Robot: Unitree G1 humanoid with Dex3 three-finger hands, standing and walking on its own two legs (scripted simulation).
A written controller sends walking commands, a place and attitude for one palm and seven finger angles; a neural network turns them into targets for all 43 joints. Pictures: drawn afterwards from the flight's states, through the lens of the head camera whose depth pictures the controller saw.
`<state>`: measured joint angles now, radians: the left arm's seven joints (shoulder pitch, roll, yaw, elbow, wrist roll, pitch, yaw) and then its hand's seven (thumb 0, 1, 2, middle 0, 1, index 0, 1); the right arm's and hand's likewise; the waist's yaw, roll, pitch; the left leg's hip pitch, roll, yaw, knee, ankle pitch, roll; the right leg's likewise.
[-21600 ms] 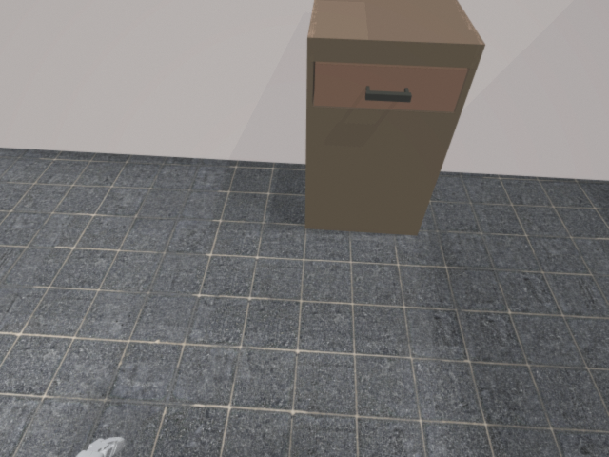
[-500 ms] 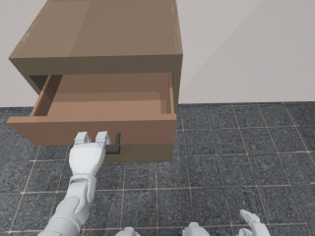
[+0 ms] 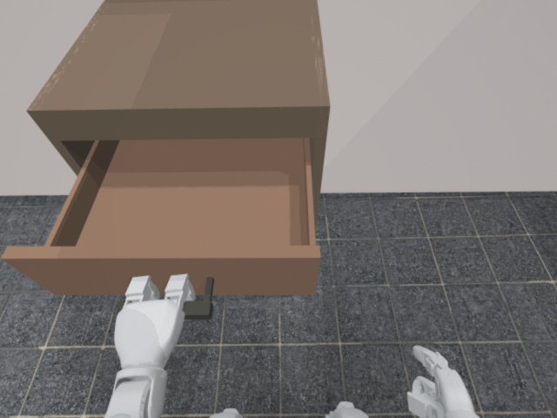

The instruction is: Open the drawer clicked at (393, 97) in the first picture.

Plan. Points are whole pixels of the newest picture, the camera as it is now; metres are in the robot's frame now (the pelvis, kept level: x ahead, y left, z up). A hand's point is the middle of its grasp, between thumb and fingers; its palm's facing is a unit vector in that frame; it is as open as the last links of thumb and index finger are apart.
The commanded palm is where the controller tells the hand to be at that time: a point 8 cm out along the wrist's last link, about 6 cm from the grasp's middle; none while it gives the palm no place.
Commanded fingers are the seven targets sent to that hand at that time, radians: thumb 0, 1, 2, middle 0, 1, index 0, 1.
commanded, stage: pull the drawer open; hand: left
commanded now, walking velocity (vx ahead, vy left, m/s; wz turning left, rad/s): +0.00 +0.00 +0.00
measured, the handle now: (168, 297) +0.29 +0.19 -0.03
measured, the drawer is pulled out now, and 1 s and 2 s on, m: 0.24 0.30 0.30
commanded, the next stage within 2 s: open the thumb to release the handle in 0.86 s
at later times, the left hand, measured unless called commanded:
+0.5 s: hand (157, 379) +0.18 +0.19 -0.05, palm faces -0.01 -0.09 -1.00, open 5.5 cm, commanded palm +0.14 +0.19 +0.00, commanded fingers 0.00 0.90 0.90 -0.40 -1.35 -0.40 -1.35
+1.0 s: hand (154, 385) +0.18 +0.19 -0.05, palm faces +0.00 -0.08 -1.00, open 5.6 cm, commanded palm +0.15 +0.20 +0.00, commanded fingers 0.00 0.69 0.81 -0.38 -1.33 -0.38 -1.33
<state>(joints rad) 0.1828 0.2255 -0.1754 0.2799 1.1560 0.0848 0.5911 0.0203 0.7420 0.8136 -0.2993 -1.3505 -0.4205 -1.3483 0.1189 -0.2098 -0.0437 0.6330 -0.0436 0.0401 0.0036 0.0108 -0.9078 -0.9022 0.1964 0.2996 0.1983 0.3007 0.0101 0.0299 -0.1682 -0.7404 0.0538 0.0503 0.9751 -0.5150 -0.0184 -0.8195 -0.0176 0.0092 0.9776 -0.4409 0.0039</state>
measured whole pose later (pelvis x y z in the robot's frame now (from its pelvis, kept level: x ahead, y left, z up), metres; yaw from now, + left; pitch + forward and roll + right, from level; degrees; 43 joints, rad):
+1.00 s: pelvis -0.01 -0.01 -0.03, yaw +0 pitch +18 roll +2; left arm 0.50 0.27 -0.12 0.00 1.16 -0.03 0.63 0.01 0.73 0.77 -0.28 -1.35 -0.40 -1.33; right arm 0.10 -0.22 -0.03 0.58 -0.08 0.02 0.02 0.01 -0.91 -0.90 0.20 0.30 0.20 0.30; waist 0.04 0.02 -0.18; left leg -0.85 0.05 0.06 1.11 -0.57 -0.04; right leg -0.96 -0.01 0.02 1.15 -0.51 -0.01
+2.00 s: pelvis -0.03 -0.01 -0.01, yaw +2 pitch +14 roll +1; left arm 0.26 0.25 -0.19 0.20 1.14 0.06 0.60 0.00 -0.49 0.30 -0.35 -1.22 -0.33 -1.22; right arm 0.08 -0.21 -0.03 0.65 -0.06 0.03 -0.05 0.01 -0.91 -0.90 0.20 0.30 0.20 0.30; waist 0.05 0.04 -0.14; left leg -0.78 0.04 0.01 1.03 -0.50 -0.03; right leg -0.85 -0.03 -0.02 1.04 -0.44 -0.01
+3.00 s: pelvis +0.00 -0.01 +0.03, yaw +1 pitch +8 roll +1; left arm 0.43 0.30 -0.19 -0.09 1.08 0.07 0.45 0.00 -0.49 0.30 -0.32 -1.20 -0.39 -1.23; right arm 0.10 -0.21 -0.02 0.59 -0.05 0.06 0.01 0.01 -0.91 -0.90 0.20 0.30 0.20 0.30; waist 0.08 0.05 -0.10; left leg -0.50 0.04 0.03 0.80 -0.44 -0.03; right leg -0.58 -0.02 -0.01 0.83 -0.39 -0.01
